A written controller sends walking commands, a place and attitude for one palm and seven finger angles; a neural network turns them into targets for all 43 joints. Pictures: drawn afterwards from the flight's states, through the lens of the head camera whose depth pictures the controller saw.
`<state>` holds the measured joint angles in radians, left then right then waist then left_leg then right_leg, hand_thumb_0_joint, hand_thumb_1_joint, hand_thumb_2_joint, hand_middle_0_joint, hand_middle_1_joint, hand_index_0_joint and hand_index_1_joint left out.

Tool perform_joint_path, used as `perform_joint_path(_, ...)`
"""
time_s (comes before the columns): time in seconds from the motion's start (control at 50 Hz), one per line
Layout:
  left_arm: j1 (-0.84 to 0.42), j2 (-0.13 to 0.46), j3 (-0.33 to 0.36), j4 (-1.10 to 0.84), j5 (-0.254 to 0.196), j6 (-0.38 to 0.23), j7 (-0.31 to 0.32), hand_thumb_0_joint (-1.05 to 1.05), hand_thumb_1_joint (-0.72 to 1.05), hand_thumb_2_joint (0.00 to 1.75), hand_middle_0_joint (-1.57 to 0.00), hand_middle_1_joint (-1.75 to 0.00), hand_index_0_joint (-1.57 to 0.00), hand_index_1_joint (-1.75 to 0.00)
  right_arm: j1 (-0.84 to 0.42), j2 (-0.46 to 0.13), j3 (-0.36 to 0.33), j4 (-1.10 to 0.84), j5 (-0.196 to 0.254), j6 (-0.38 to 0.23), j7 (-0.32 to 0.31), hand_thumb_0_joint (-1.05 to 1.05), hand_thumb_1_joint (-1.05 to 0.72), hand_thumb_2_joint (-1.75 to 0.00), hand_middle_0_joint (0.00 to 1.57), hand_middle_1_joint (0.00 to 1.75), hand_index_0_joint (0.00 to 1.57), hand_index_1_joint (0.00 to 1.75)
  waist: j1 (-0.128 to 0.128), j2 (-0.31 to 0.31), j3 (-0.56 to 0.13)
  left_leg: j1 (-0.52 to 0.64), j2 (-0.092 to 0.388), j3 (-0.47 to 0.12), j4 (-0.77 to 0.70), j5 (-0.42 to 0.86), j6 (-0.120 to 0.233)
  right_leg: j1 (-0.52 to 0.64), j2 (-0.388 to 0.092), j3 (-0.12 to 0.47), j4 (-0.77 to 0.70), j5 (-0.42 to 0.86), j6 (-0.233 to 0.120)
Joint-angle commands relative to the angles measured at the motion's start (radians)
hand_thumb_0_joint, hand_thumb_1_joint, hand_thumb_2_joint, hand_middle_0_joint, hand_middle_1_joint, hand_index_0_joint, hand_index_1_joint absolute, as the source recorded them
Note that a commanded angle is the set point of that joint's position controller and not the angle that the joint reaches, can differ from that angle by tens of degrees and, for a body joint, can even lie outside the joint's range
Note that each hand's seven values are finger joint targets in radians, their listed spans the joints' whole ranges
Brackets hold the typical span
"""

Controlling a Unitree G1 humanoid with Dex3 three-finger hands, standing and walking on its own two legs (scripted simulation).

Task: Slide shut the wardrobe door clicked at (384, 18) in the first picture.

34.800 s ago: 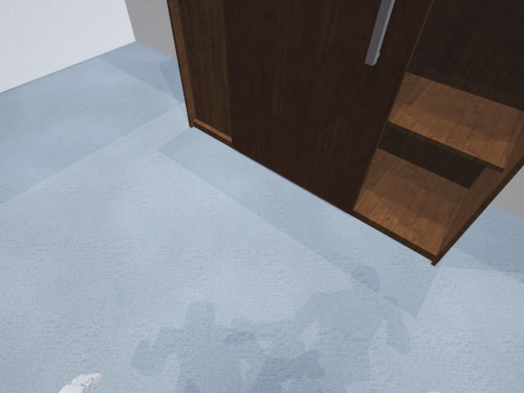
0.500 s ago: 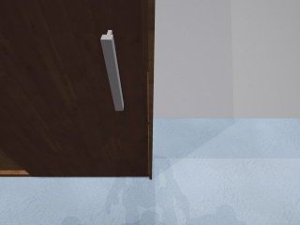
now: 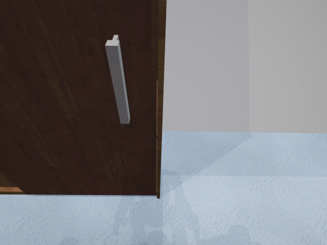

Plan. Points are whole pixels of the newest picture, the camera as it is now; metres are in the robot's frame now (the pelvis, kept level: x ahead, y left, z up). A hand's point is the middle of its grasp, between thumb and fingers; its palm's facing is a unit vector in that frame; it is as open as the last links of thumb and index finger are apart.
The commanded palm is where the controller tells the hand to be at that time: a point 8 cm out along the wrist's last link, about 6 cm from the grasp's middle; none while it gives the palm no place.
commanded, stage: look again from close up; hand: left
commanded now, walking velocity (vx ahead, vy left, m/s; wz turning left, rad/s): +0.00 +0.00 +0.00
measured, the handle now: (121, 83) +0.50 +0.15 +0.13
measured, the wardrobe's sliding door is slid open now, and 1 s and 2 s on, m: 0.00 0.00 0.00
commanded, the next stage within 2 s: raise the hand with hooked fingers in 0.76 s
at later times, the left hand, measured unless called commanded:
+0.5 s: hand out of the picture +0.00 +0.16 -0.18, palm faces +0.02 -0.99 -0.17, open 7.4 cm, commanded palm none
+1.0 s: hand out of the picture +0.13 +0.20 -0.08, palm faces +0.27 -0.94 -0.21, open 7.3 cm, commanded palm +0.11 +0.22 -0.05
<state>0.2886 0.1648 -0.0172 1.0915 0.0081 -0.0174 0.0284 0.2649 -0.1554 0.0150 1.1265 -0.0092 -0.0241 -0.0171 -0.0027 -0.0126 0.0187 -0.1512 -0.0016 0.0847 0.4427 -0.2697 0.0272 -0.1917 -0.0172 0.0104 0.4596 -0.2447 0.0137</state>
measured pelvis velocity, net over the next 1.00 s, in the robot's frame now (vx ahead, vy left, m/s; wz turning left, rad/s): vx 0.00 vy -0.01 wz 0.05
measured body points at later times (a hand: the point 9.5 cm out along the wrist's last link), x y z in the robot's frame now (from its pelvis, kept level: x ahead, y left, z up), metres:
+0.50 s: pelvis +0.01 -0.01 +0.00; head +0.01 +0.00 +0.45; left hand +0.00 +0.21 -0.16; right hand +0.01 -0.22 -0.16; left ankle -0.02 +0.10 -0.74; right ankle +0.00 -0.13 -0.74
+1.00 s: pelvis +0.00 -0.01 -0.01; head +0.00 -0.01 +0.44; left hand +0.11 +0.24 -0.06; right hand +0.05 -0.25 -0.14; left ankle -0.02 +0.10 -0.74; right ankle +0.00 -0.13 -0.74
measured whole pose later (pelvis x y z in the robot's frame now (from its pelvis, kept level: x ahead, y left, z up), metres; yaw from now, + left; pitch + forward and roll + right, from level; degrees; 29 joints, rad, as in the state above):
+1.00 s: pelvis +0.00 -0.01 -0.01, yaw +3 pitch +0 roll +0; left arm 0.49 0.21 0.03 0.23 -0.14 0.01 0.13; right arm 0.37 -0.20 0.00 0.90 0.04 -0.23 -0.08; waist -0.02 0.00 0.00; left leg -0.23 -0.01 0.04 0.54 -0.30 0.01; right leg -0.26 -0.03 -0.03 0.56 -0.30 0.00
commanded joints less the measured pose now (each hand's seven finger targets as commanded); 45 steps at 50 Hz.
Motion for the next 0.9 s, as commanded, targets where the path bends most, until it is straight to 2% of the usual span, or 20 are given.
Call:
perform_joint_path(0.0,0.057,0.097,0.016,-0.026,0.004,-0.009,0.010,0.00,0.90,0.90,-0.20,-0.30,-0.20,-0.30,0.053,-0.107,-0.021,-0.023,0.001,-0.011,-0.010,0.00,-0.90,-0.90,0.20,0.30,0.20,0.30,0.004,0.014,0.048,-0.046,0.106,-0.108,-0.099,0.103,0.010,-0.026,-0.075,0.077,-0.073,0.136,-0.046)
perform_joint_path(0.16,0.065,0.096,0.019,-0.023,0.003,-0.012,0.009,0.00,0.90,0.90,-0.20,-0.30,-0.20,-0.30,0.055,-0.105,-0.021,-0.021,0.000,-0.016,-0.014,0.00,-0.90,-0.90,0.20,0.30,0.20,0.30,0.003,0.011,0.016,-0.019,0.110,-0.103,-0.089,0.159,0.010,-0.004,-0.079,0.075,-0.066,0.202,-0.048)
perform_joint_path(0.26,0.067,0.093,0.019,-0.019,0.003,-0.011,0.009,0.00,0.90,0.90,-0.20,-0.30,-0.20,-0.30,0.058,-0.100,-0.020,-0.014,0.000,-0.014,-0.015,0.00,-0.90,-0.90,0.20,0.30,0.20,0.30,0.003,0.022,0.029,-0.025,0.110,-0.101,-0.094,0.150,0.008,-0.004,-0.077,0.075,-0.069,0.193,-0.049)
perform_joint_path(0.3,0.066,0.087,0.018,-0.017,0.003,-0.008,0.010,0.00,0.90,0.90,-0.20,-0.30,-0.20,-0.30,0.057,-0.097,-0.019,-0.012,0.001,-0.012,-0.015,0.00,-0.90,-0.90,0.20,0.30,0.20,0.30,0.004,0.018,0.054,-0.039,0.111,-0.104,-0.104,0.130,0.008,-0.015,-0.074,0.070,-0.075,0.163,-0.047)
perform_joint_path(0.46,0.076,0.084,0.019,-0.013,0.002,-0.011,0.009,0.00,0.90,0.90,-0.20,-0.30,-0.20,-0.30,0.070,-0.092,-0.020,-0.007,0.000,-0.015,-0.016,0.00,-0.90,-0.90,0.20,0.30,0.20,0.30,0.004,0.013,0.024,-0.019,0.110,-0.102,-0.099,0.147,0.008,-0.001,-0.075,0.073,-0.074,0.186,-0.049)
perform_joint_path(0.48,0.074,0.081,0.019,-0.014,0.003,-0.010,0.010,0.00,0.90,0.90,-0.20,-0.30,-0.20,-0.30,0.073,-0.089,-0.020,-0.007,0.000,-0.014,-0.017,0.00,-0.90,-0.90,0.20,0.30,0.20,0.30,0.004,0.017,0.040,-0.025,0.111,-0.104,-0.102,0.148,0.009,-0.006,-0.071,0.069,-0.074,0.181,-0.049)
perform_joint_path(0.56,0.081,0.078,0.019,-0.011,0.002,-0.011,0.010,0.00,0.90,0.90,-0.20,-0.30,-0.20,-0.30,0.080,-0.089,-0.018,-0.003,0.000,-0.016,-0.018,0.00,-0.90,-0.90,0.20,0.30,0.20,0.30,0.006,0.014,0.029,-0.016,0.113,-0.100,-0.100,0.168,0.008,0.001,-0.075,0.067,-0.071,0.200,-0.049)
perform_joint_path(0.6,0.083,0.074,0.019,-0.008,0.003,-0.010,0.010,0.00,0.90,0.90,-0.20,-0.30,-0.20,-0.30,0.078,-0.083,-0.019,-0.002,0.001,-0.014,-0.018,0.00,-0.90,-0.90,0.20,0.30,0.20,0.30,0.007,0.019,0.050,-0.028,0.111,-0.101,-0.106,0.147,0.008,-0.007,-0.072,0.069,-0.076,0.178,-0.049)
perform_joint_path(0.82,0.092,0.067,0.019,-0.003,0.003,-0.011,0.011,0.00,0.90,0.90,-0.20,-0.30,-0.20,-0.30,0.092,-0.074,-0.019,0.002,0.000,-0.014,-0.020,0.00,-0.90,-0.90,0.20,0.30,0.20,0.30,0.007,0.016,0.046,-0.021,0.111,-0.102,-0.105,0.153,0.006,-0.007,-0.071,0.069,-0.083,0.181,-0.051)
perform_joint_path(0.84,0.143,0.105,0.023,0.033,0.016,-0.028,0.050,0.00,0.90,0.90,-0.20,-0.30,-0.20,-0.30,-0.015,-0.111,-0.025,-0.079,0.009,-0.019,-0.009,0.00,-0.90,-0.90,0.20,0.30,0.20,0.30,0.036,0.000,0.090,-0.104,0.119,-0.060,0.110,0.264,-0.028,-0.028,-0.140,0.105,-0.064,0.562,-0.033)
perform_joint_path(0.86,-0.585,0.318,0.123,-1.541,-0.204,-0.238,0.040,0.00,0.88,0.89,-0.20,-0.32,-0.20,-0.32,0.019,-0.280,-0.044,-0.430,0.052,-0.162,-0.056,0.00,-0.90,-0.90,0.20,0.30,0.20,0.30,-0.087,0.173,-0.420,0.157,0.011,-0.082,-0.024,0.330,-0.007,0.092,-0.035,0.023,0.017,0.407,-0.043)
perform_joint_path(0.88,-0.491,0.374,0.196,-1.534,-0.157,-0.228,0.108,0.00,0.85,0.88,-0.20,-0.33,-0.20,-0.33,-0.107,-0.176,-0.014,-0.385,0.061,-0.237,-0.096,0.00,-0.90,-0.90,0.20,0.30,0.20,0.30,-0.048,0.229,-0.336,0.144,0.037,-0.039,-0.012,0.304,-0.007,0.016,0.016,0.002,0.059,0.212,-0.045)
